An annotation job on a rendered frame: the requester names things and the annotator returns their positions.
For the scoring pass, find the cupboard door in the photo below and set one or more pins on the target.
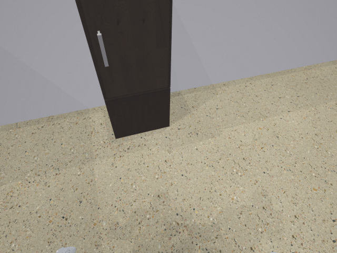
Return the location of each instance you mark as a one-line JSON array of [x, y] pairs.
[[135, 34]]

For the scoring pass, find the handle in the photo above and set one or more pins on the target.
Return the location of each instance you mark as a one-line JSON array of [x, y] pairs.
[[102, 48]]

